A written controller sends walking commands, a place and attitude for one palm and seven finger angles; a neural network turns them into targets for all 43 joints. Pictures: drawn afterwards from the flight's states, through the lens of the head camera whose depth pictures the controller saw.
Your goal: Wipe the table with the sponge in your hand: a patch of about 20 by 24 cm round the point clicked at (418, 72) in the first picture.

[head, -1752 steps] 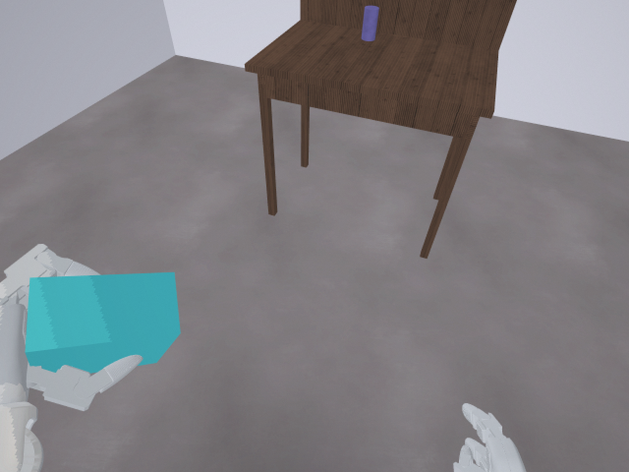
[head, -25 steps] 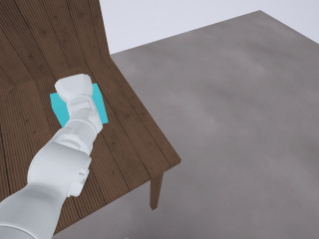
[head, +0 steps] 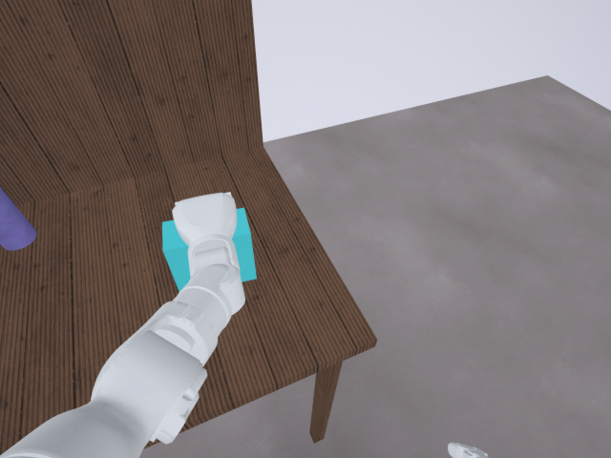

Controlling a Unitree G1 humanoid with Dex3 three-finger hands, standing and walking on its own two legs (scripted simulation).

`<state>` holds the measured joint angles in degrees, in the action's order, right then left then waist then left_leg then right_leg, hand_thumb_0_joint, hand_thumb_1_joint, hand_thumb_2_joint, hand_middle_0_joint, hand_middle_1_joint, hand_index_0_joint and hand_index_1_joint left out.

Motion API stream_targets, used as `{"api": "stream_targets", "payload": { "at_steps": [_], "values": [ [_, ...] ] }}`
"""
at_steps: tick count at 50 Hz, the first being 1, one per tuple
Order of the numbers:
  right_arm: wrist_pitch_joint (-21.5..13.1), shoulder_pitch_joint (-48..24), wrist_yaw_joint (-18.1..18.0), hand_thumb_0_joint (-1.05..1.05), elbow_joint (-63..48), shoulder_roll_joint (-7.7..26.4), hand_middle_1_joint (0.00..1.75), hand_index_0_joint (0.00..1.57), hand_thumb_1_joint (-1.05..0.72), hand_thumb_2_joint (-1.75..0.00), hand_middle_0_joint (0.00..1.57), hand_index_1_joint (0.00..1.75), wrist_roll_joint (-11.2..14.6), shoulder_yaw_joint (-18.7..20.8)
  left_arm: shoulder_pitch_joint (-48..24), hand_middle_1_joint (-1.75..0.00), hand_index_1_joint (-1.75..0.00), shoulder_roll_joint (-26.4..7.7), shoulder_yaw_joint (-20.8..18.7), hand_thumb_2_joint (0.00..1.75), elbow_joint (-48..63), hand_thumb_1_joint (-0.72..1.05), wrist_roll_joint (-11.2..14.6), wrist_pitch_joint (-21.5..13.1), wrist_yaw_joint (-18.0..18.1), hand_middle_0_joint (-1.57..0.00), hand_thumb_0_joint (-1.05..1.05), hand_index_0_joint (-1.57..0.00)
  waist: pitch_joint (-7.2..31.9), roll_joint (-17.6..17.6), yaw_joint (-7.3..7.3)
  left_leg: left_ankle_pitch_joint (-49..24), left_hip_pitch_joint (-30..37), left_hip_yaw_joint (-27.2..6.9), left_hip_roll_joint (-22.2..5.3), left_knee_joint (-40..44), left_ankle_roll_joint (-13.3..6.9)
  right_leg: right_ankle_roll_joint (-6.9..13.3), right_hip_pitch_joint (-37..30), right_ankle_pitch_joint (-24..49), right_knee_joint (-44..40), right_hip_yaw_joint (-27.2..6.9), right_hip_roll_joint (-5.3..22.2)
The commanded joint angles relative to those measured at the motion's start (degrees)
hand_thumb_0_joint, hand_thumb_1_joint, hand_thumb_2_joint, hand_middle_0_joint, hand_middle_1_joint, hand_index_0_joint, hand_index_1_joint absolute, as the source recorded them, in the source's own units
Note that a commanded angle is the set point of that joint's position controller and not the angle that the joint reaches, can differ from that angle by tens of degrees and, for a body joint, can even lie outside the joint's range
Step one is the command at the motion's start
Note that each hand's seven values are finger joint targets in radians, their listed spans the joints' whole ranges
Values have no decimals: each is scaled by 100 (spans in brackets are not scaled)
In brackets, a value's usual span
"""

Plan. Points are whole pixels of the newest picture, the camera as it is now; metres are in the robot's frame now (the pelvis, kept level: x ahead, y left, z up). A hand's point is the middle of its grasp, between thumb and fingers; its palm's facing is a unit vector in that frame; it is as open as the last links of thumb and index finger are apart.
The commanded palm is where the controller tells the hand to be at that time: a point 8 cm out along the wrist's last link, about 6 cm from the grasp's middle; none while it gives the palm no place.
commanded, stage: wipe back along the third lane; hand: left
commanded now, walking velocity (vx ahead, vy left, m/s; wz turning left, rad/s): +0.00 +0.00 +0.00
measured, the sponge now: (213, 259) +0.42 +0.17 -0.01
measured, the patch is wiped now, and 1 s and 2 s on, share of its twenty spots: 1.00 1.00 1.00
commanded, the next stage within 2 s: slide back across to the middle lane in 1.22 s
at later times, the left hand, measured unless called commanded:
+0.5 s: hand (228, 263) +0.38 +0.14 +0.03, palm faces -0.04 -0.01 -1.00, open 10.2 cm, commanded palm +0.34 +0.12 +0.07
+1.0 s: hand (242, 290) +0.34 +0.11 +0.03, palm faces -0.02 -0.04 -1.00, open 10.2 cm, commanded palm +0.29 +0.09 +0.06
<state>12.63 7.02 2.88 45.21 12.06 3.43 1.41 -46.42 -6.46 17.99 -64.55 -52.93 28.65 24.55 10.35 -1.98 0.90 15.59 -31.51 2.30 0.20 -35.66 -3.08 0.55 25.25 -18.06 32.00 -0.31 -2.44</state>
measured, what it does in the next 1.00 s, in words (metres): stands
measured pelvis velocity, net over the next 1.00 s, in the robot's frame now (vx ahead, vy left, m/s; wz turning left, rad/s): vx -0.01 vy -0.04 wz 0.02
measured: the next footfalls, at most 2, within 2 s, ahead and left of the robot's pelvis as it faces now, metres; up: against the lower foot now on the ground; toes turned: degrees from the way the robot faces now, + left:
none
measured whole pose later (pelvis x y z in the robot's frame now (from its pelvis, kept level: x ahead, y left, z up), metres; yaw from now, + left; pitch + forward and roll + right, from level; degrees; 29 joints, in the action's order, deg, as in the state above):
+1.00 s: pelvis -0.01 -0.04 +0.01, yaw +1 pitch +3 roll +0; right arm 17.0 1.7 2.9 41.3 13.8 5.3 0.9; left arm -25.5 -4.6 26.1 -41.3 -53.8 33.0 19.5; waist 8.8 -3.1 -2.9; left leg 13.5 -20.3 0.9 -0.7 -30.5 0.1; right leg 4.0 15.6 -18.2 30.5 0.9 -3.6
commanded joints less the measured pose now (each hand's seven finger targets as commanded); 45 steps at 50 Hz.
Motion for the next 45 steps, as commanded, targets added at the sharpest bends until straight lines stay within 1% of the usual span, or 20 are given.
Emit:
{"api": "stream_targets", "payload": {
  "at_steps": [1,3,4,6,7,8,10,16,18,20,23,25,28,32,33,34,35,37,38,45],
  "values": [
    [-66,-473,-26,0,-624,799,30,20,-90,-90,20,30,26,230,-1402,-160,-160,116,173,130,500,10,-1,142,-202,-120,0,-120,1141,378,147,-1661,1697,-292,-212,372,174,302,-128,1941,-342,243,-11],
    [-48,-578,-32,0,-669,768,30,20,-90,-90,20,30,35,242,-1405,-160,-160,162,151,130,612,10,48,142,-244,-120,0,-120,1203,507,127,-1707,1719,-318,-200,381,165,318,-239,1998,-352,239,0],
    [-18,-580,-44,0,-649,806,30,20,-90,-90,20,30,22,234,-1265,-160,-160,35,112,130,596,10,-2,160,-248,-120,0,-120,1171,511,101,-1668,1753,-307,-192,389,170,321,-279,1988,-363,223,4],
    [20,-664,-61,0,-682,774,30,20,-90,-90,20,30,24,213,-1304,-160,-160,162,256,130,707,10,-22,184,-282,-120,0,-120,1126,384,120,-1625,1770,-257,-161,397,165,324,-301,2018,-401,201,20],
    [38,-674,-64,0,-681,777,30,20,-90,-90,20,30,24,214,-1215,-160,-160,141,242,130,698,10,-25,189,-301,-120,0,-120,1081,495,115,-1573,1726,-256,-149,409,161,320,-351,2024,-423,192,26],
    [49,-731,-64,0,-733,776,30,20,-90,-90,20,30,39,212,-1141,-160,-160,70,134,130,803,10,22,164,-328,-120,0,-120,1192,505,50,-1629,1698,-282,-142,427,168,338,-483,2093,-395,181,36],
    [87,-778,-80,0,-738,772,30,20,-90,-90,20,30,42,192,-1202,-160,-160,240,387,130,819,10,-67,168,-355,-120,0,-120,986,450,131,-1496,1734,-287,-139,446,163,336,-327,1920,-424,191,30],
    [108,-857,-46,0,-811,780,30,20,-90,-90,20,30,39,208,-746,-160,-160,302,414,130,995,10,-34,140,-389,-120,0,-120,1120,553,-9,-1533,1714,-263,-91,429,145,360,-564,2099,-412,141,43],
    [104,-960,-16,0,-883,742,30,20,-90,-90,20,30,66,218,-677,-160,-160,524,548,130,1180,10,50,130,-428,-120,0,-120,1173,670,-21,-1599,1673,-257,-79,416,123,361,-697,2287,-394,124,58],
    [137,-977,-25,0,-842,791,30,20,-90,-90,20,30,70,204,-649,-160,-160,346,501,130,1167,10,5,178,-411,-120,0,-120,962,644,-6,-1393,1653,-262,-76,471,128,356,-616,2044,-449,116,52],
    [109,-1062,-20,0,-897,748,30,20,-90,-90,20,30,100,203,-518,-160,-160,455,536,130,1325,10,111,216,-442,-120,0,-120,1034,754,-62,-1366,1601,-250,-46,490,105,349,-777,2101,-478,96,60],
    [134,-1081,-53,0,-845,803,30,20,-90,-90,20,30,98,180,-492,-160,-160,234,452,130,1264,10,46,255,-442,-120,0,-120,831,806,-34,-1201,1552,-211,-27,525,99,328,-757,2003,-553,11,78],
    [115,-1165,-15,0,-965,754,30,20,-90,-90,20,30,125,191,-102,-160,-160,410,549,130,1482,10,99,241,-506,-120,0,-120,956,806,-154,-1323,1529,-203,1,519,89,347,-957,2220,-512,10,94],
    [151,-1246,29,0,-1024,772,30,20,-90,-90,20,30,144,178,248,-160,-160,450,702,130,1709,10,66,298,-547,-120,0,-120,754,683,-198,-1206,1578,-176,11,562,92,362,-894,2059,-560,-21,90],
    [144,-1309,31,0,-1075,732,30,20,-90,-90,20,30,164,190,175,-160,-160,560,739,130,1808,10,142,281,-575,-120,0,-120,768,837,-178,-1228,1572,-199,5,561,76,356,-939,2072,-556,8,85],
    [153,-1297,26,0,-1047,790,30,20,-90,-90,20,30,163,192,312,-160,-160,378,647,130,1804,10,115,300,-559,-120,0,-120,679,859,-208,-1151,1572,-190,17,572,85,353,-922,1982,-591,-49,78],
    [145,-1331,16,0,-1063,773,30,20,-90,-90,20,30,163,174,309,-160,-160,412,697,130,1840,10,118,324,-565,-120,0,-120,636,739,-194,-1082,1580,-159,25,589,78,344,-905,1920,-626,-60,91],
    [143,-1368,-11,0,-1032,786,30,20,-90,-90,20,30,168,160,325,-160,-160,244,576,130,1865,10,98,360,-571,-120,0,-120,597,883,-199,-1051,1571,-143,38,598,74,332,-947,1945,-665,-124,96],
    [142,-1442,-14,0,-1111,754,30,20,-90,-90,20,30,195,156,370,-160,-160,278,559,130,2029,10,169,361,-602,-120,0,-120,670,899,-253,-1077,1518,-181,56,637,83,341,-1055,1952,-648,-122,100],
    [196,-1558,18,0,-1217,789,30,20,-90,-90,20,30,186,160,1056,-160,-160,242,679,130,2431,10,17,398,-706,-120,0,-120,538,862,-321,-1157,1628,-142,86,621,83,358,-1130,2142,-650,-240,113]
  ]
}}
